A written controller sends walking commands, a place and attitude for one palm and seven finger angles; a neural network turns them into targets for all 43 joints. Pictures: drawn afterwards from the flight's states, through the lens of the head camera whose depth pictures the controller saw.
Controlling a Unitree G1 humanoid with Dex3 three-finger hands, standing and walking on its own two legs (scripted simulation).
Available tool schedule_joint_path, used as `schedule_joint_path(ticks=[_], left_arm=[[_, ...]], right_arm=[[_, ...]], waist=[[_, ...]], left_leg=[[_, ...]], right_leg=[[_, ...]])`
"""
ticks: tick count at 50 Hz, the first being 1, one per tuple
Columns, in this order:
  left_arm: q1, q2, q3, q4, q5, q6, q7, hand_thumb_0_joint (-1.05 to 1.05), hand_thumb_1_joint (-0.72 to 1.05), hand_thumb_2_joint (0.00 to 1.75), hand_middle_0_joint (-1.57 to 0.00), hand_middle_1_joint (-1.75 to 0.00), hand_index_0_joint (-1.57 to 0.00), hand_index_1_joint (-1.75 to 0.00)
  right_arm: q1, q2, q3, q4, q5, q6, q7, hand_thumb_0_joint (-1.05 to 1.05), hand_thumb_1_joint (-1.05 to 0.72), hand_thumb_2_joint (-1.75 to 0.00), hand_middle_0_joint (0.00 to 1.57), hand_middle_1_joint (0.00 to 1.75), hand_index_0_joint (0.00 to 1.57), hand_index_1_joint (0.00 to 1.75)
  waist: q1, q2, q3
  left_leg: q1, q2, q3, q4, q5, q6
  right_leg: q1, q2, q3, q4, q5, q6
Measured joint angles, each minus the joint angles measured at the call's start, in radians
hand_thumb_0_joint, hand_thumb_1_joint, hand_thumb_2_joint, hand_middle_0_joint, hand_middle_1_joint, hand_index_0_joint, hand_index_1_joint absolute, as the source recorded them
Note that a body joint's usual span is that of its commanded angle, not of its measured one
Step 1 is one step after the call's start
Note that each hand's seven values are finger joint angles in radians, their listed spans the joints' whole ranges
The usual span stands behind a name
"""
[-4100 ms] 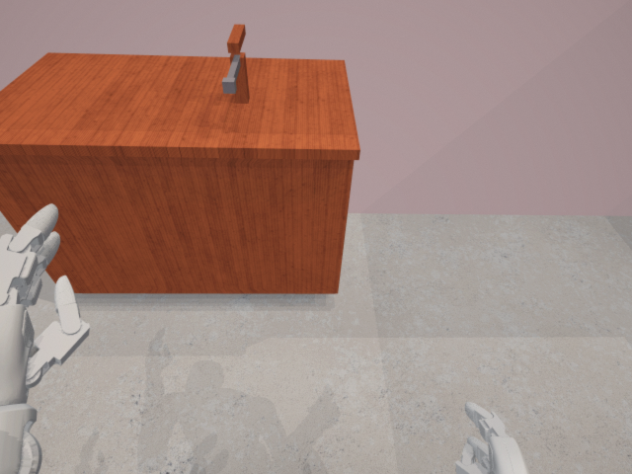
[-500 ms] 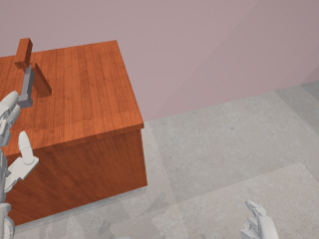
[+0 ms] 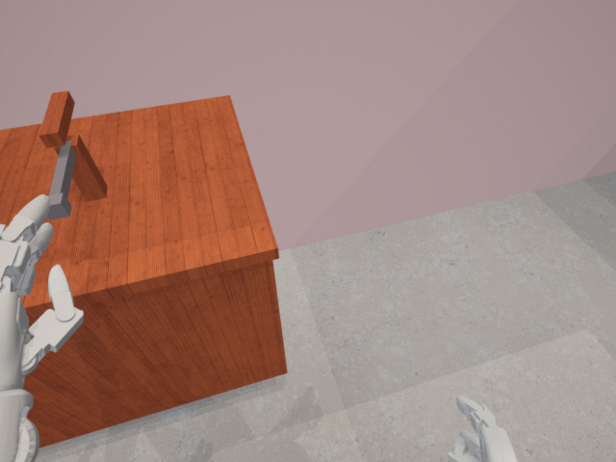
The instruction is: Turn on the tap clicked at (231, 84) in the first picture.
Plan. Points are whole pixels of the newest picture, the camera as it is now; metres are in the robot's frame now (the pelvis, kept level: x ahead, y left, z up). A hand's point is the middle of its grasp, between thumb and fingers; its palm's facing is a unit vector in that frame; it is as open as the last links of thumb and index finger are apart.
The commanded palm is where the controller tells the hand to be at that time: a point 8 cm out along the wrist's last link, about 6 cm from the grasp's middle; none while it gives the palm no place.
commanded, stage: come to a stop and stand still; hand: left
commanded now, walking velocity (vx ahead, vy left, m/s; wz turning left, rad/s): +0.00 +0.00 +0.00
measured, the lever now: (56, 206) +0.44 +0.41 +0.08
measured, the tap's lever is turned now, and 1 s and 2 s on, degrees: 0 0 0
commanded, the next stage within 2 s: look again from close up in 1.24 s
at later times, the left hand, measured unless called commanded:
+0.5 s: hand out of the picture +0.17 +0.32 +0.18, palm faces +0.47 -0.83 -0.31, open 7.4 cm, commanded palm +0.11 +0.34 +0.18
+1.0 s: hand (6, 319) +0.21 +0.30 +0.16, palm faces +0.39 -0.85 -0.36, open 7.4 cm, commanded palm +0.15 +0.33 +0.18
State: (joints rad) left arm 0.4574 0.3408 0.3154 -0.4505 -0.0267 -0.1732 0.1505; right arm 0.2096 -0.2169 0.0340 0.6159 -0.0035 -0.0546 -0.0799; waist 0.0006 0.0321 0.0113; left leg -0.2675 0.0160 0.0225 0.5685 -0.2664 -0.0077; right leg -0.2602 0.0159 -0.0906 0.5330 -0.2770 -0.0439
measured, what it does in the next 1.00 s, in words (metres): stands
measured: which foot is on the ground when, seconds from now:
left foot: down 0.00-1.00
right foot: down 0.00-1.00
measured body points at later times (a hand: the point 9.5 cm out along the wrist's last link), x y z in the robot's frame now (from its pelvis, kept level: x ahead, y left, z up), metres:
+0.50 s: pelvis -0.05 +0.06 +0.00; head -0.05 +0.09 +0.45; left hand +0.14 +0.36 +0.19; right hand +0.12 -0.14 -0.06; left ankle +0.00 +0.12 -0.73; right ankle +0.00 -0.08 -0.73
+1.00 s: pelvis -0.01 +0.05 +0.01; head +0.00 +0.07 +0.46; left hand +0.18 +0.34 +0.18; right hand +0.18 -0.17 -0.05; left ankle +0.00 +0.12 -0.73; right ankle +0.01 -0.08 -0.73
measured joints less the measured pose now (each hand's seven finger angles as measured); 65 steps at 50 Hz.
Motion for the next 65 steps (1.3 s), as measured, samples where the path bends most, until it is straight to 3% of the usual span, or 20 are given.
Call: schedule_joint_path(ticks=[1,2,4,6,9,13,16,20,25,30,40,52,65], left_arm=[[-0.003,0.005,0.003,-0.005,0.0,-0.001,0.002,0.01,0.88,0.89,-0.21,-0.3,-0.22,-0.3],[-0.055,0.039,0.019,0.01,0.033,-0.001,-0.019,0.01,0.88,0.89,-0.21,-0.3,-0.22,-0.3],[-0.19,0.115,0.075,0.098,0.041,-0.046,-0.047,0.01,0.88,0.89,-0.22,-0.3,-0.22,-0.3],[-0.247,0.129,0.124,0.14,0.012,-0.059,-0.039,0.01,0.88,0.89,-0.22,-0.3,-0.22,-0.3],[-0.187,0.089,0.119,0.095,-0.018,-0.068,-0.025,0.01,0.89,0.9,-0.21,-0.3,-0.21,-0.3],[-0.042,0.052,0.034,0.018,-0.003,-0.092,-0.047,0.01,0.89,0.9,-0.2,-0.3,-0.21,-0.3],[-0.019,0.06,0.014,0.021,0.01,-0.101,-0.063,0.01,0.89,0.89,-0.21,-0.3,-0.21,-0.3],[-0.084,0.062,0.044,0.064,0.015,-0.105,-0.058,0.01,0.88,0.89,-0.22,-0.3,-0.22,-0.3],[-0.144,0.013,0.048,0.081,0.019,-0.104,-0.04,0.01,0.88,0.9,-0.21,-0.3,-0.21,-0.3],[-0.143,-0.018,0.007,0.093,0.033,-0.096,-0.043,0.01,0.89,0.9,-0.21,-0.3,-0.21,-0.3],[-0.11,-0.002,0.01,0.099,0.029,-0.068,-0.055,0.01,0.89,0.9,-0.21,-0.3,-0.21,-0.3],[-0.051,0.019,0.014,0.042,-0.002,-0.046,-0.061,0.01,0.89,0.9,-0.21,-0.3,-0.21,-0.3],[-0.037,0.006,0.003,0.062,-0.014,-0.023,-0.057,0.01,0.89,0.9,-0.21,-0.3,-0.21,-0.3]], right_arm=[[-0.001,-0.002,-0.007,0.001,0.0,0.002,-0.002,0.02,-0.9,-0.9,0.21,0.3,0.21,0.3],[0.013,0.003,-0.027,-0.005,-0.004,-0.013,-0.004,0.02,-0.9,-0.9,0.2,0.3,0.21,0.29],[0.024,0.003,-0.043,-0.007,0.0,-0.045,0.007,0.02,-0.91,-0.9,0.2,0.3,0.2,0.29],[0.011,-0.01,-0.041,-0.01,0.012,-0.063,0.03,0.02,-0.91,-0.9,0.2,0.3,0.2,0.29],[0.007,-0.021,-0.044,-0.025,0.016,-0.085,0.058,0.02,-0.91,-0.9,0.2,0.3,0.2,0.29],[0.028,-0.014,-0.044,-0.05,0.018,-0.101,0.063,0.02,-0.91,-0.9,0.2,0.3,0.2,0.29],[0.045,0.008,-0.034,-0.049,0.016,-0.106,0.056,0.02,-0.9,-0.9,0.2,0.3,0.2,0.29],[0.056,0.036,-0.01,-0.031,0.01,-0.116,0.059,0.02,-0.9,-0.9,0.2,0.3,0.2,0.29],[0.048,0.056,0.016,-0.01,0.003,-0.128,0.076,0.02,-0.9,-0.9,0.2,0.3,0.21,0.3],[0.031,0.061,0.027,-0.013,-0.005,-0.125,0.078,0.02,-0.9,-0.9,0.21,0.3,0.21,0.3],[0.008,0.036,0.014,-0.04,-0.01,-0.099,0.059,0.02,-0.9,-0.9,0.21,0.3,0.21,0.3],[-0.005,0.007,-0.011,-0.046,0.001,-0.057,0.045,0.02,-0.9,-0.9,0.2,0.3,0.21,0.3],[-0.003,0.011,-0.006,-0.046,0.004,-0.03,0.033,0.02,-0.9,-0.9,0.2,0.3,0.21,0.29]], waist=[[-0.003,-0.007,0.004],[0.019,-0.02,0.015],[0.053,-0.047,0.037],[0.046,-0.054,0.063],[0.021,-0.072,0.069],[0.001,-0.081,0.049],[0.009,-0.091,0.048],[0.035,-0.093,0.048],[0.058,-0.085,0.032],[0.059,-0.077,0.01],[0.046,-0.066,0.008],[0.02,-0.054,0.011],[0.029,-0.034,-0.002]], left_leg=[[0.015,-0.002,0.002,-0.026,-0.004,0.01],[0.009,-0.004,0.005,-0.022,-0.011,0.015],[-0.025,-0.008,-0.003,0.007,-0.008,0.015],[-0.013,-0.012,-0.007,-0.024,0.013,0.02],[0.011,-0.035,0.022,-0.07,0.043,0.045],[0.016,-0.059,0.041,-0.091,0.058,0.073],[0.018,-0.071,0.036,-0.088,0.062,0.084],[0.021,-0.079,0.018,-0.084,0.068,0.089],[0.036,-0.085,0.005,-0.099,0.075,0.091],[0.051,-0.091,-0.004,-0.125,0.084,0.091],[0.069,-0.084,-0.013,-0.167,0.086,0.085],[0.082,-0.073,-0.024,-0.174,0.064,0.07],[0.087,-0.061,-0.034,-0.193,0.069,0.059]], right_leg=[[-0.003,-0.002,-0.001,0.009,-0.002,0.003],[-0.007,-0.005,0.001,0.01,0.001,0.007],[-0.026,-0.005,0.007,0.003,0.024,0.002],[-0.02,-0.003,0.016,-0.022,0.053,0.009],[-0.012,-0.025,0.046,-0.048,0.082,0.033],[-0.024,-0.044,0.071,-0.032,0.057,0.045],[-0.021,-0.048,0.079,-0.023,0.046,0.047],[-0.005,-0.041,0.086,-0.028,0.04,0.044],[0.022,-0.026,0.108,-0.062,0.059,0.046],[0.048,-0.012,0.137,-0.11,0.102,0.054],[0.078,-0.002,0.141,-0.178,0.125,0.065],[0.095,0.009,0.132,-0.191,0.105,0.052],[0.107,0.02,0.124,-0.222,0.116,0.04]])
